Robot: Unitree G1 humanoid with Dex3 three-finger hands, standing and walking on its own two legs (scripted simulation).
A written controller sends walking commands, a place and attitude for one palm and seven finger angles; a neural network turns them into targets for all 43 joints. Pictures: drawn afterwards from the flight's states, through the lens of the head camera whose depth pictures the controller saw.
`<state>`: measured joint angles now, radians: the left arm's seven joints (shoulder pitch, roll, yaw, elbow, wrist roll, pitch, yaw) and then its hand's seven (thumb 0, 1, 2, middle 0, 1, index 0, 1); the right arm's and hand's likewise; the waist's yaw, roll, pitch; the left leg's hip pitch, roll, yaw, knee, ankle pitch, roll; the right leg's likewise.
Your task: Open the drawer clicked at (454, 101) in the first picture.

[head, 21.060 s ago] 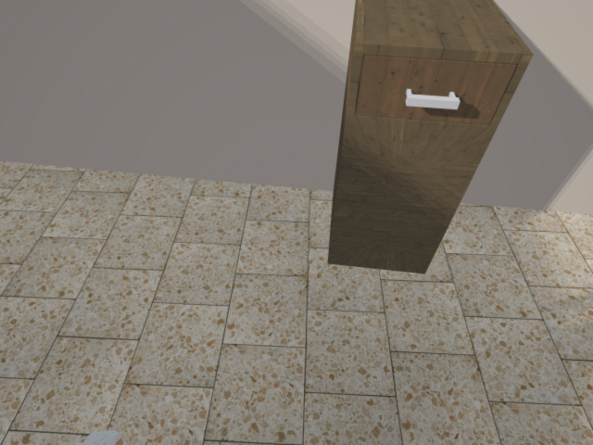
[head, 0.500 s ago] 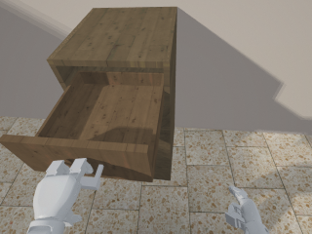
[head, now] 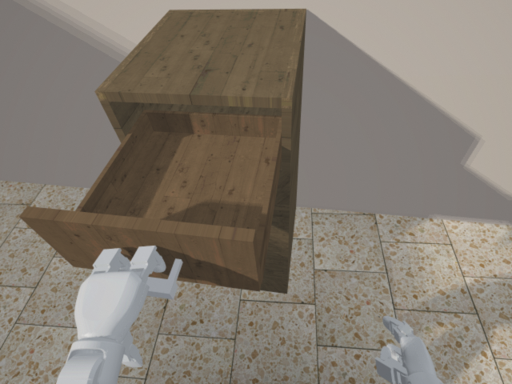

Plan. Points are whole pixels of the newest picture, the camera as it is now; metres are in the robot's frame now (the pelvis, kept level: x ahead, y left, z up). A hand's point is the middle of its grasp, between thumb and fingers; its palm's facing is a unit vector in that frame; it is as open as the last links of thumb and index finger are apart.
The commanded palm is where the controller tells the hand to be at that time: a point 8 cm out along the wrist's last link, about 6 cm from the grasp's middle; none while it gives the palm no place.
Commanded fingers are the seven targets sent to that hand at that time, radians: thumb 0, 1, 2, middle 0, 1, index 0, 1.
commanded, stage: lift the hand off the handle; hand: left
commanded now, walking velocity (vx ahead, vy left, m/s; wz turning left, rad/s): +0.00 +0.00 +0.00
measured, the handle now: (140, 272) +0.25 +0.23 +0.04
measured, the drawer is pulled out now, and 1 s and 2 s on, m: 0.30 0.30 0.30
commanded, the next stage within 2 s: draw the hand back to the body in 1.22 s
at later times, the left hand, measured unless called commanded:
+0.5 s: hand (117, 290) +0.21 +0.23 +0.08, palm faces +0.03 -0.08 -1.00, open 13.1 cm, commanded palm +0.19 +0.23 +0.15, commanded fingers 0.00 -0.50 0.30 -0.30 -1.20 -0.30 -1.20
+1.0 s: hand (89, 235) +0.23 +0.24 +0.18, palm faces +0.22 -0.06 -0.97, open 13.5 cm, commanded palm +0.19 +0.23 +0.23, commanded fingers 0.00 -0.50 0.30 -0.30 -1.20 -0.30 -1.20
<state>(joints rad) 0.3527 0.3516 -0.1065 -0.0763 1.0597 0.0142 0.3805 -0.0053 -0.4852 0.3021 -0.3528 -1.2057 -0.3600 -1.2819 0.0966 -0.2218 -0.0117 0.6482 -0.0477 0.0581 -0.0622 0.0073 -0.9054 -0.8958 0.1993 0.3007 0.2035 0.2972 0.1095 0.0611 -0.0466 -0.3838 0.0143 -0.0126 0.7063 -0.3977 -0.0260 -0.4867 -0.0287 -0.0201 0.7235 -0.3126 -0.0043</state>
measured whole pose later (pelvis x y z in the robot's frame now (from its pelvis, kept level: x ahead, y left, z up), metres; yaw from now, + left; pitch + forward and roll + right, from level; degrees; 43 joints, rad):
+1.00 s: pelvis +0.00 +0.01 +0.03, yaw +1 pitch -3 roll +0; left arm 0.20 0.50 -0.03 -0.39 0.89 0.09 0.06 -0.01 -0.49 0.30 -0.38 -1.22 -0.39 -1.22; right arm 0.04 -0.24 0.04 0.66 -0.01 0.08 -0.03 0.01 -0.91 -0.90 0.20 0.30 0.20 0.30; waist 0.14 0.12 0.02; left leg -0.07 0.01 -0.03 0.38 -0.25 -0.02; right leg -0.17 -0.03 -0.04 0.40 -0.17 0.01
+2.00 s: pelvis +0.00 +0.00 +0.03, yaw +1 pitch -4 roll +0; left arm 0.39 0.48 0.21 -0.50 0.32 -0.01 0.00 -0.01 -0.48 0.31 -0.32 -1.19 -0.33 -1.19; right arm 0.08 -0.27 0.03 0.60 0.00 0.00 -0.06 0.01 -0.91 -0.90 0.20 0.30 0.20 0.30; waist 0.10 0.12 0.05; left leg -0.08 0.03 -0.03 0.43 -0.27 -0.03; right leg -0.16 -0.02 -0.05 0.43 -0.19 0.00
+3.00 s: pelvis +0.01 +0.00 +0.03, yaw +1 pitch -6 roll -1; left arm 0.44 0.32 0.33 -0.52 -0.04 -0.14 0.10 0.01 0.87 0.89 -0.22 -0.31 -0.22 -0.32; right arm 0.18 -0.20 0.03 0.65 -0.03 -0.16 -0.08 0.01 -0.90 -0.90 0.20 0.30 0.21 0.30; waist 0.08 0.07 0.04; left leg -0.01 0.03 -0.03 0.39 -0.27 -0.03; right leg -0.09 -0.01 -0.05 0.36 -0.17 0.00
